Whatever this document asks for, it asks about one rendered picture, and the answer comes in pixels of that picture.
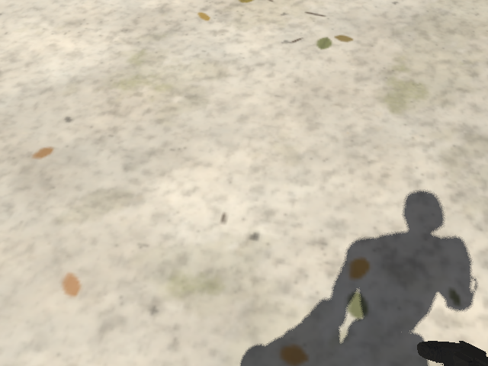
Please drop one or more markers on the right robot hand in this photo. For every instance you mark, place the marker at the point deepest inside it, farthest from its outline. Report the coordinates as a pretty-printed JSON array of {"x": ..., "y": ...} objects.
[{"x": 452, "y": 354}]

